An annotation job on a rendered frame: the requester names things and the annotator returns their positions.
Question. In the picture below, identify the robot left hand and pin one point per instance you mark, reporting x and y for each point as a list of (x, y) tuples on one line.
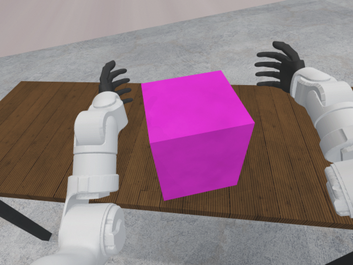
[(107, 77)]

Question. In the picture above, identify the left robot forearm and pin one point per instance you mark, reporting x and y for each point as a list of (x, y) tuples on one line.
[(95, 148)]

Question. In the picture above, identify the robot right hand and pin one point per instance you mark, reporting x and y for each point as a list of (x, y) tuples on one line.
[(288, 66)]

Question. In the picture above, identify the right robot upper arm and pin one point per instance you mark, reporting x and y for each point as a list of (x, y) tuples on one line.
[(340, 186)]

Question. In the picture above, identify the left robot upper arm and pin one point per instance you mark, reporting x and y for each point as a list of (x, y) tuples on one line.
[(89, 235)]

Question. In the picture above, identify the carton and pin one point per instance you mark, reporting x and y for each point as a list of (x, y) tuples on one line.
[(199, 132)]

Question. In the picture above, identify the table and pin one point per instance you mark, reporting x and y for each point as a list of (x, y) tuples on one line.
[(282, 177)]

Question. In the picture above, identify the right robot forearm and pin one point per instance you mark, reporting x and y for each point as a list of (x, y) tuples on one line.
[(329, 103)]

